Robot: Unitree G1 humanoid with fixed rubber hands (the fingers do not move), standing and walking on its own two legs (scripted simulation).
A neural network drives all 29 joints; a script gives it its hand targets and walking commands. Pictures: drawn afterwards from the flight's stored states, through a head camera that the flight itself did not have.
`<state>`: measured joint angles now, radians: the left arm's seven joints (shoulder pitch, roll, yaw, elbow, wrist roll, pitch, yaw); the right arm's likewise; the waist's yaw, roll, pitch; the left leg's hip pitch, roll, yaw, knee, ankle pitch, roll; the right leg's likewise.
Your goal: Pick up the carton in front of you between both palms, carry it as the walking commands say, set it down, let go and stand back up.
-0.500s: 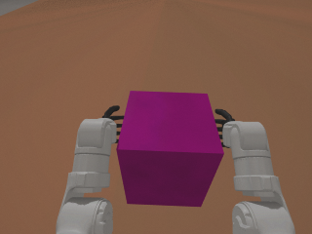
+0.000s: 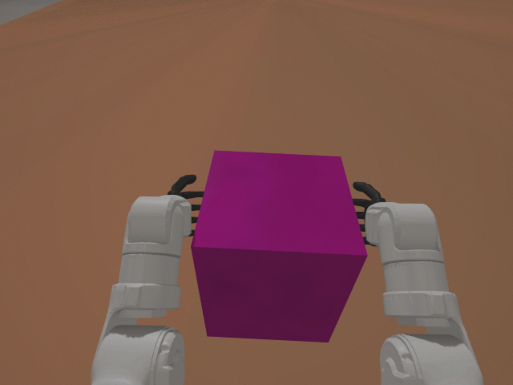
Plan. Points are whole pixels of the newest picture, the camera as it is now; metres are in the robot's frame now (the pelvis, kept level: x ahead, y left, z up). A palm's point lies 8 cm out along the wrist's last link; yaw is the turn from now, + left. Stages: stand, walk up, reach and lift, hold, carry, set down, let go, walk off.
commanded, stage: carry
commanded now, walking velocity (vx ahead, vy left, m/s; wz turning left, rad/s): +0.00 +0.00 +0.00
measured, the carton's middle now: (272, 248) +0.34 +0.01 +0.05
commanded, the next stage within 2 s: none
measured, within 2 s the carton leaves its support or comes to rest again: neither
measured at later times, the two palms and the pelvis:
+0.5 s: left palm (189, 162) +0.41 +0.14 +0.18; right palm (375, 164) +0.42 -0.16 +0.17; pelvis +0.07 -0.01 +0.00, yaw +0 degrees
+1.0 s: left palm (190, 106) +0.68 +0.20 +0.14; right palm (320, 115) +0.65 -0.10 +0.13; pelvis +0.29 +0.06 -0.01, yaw +1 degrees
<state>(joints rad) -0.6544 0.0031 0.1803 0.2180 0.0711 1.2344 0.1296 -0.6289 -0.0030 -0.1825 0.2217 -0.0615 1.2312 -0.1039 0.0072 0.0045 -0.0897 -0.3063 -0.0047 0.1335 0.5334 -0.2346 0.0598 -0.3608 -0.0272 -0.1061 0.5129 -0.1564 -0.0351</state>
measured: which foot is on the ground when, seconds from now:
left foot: down 0.00-0.40, up 0.42-0.60, down 0.62-1.00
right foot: down 0.00-0.80, up 0.82-1.00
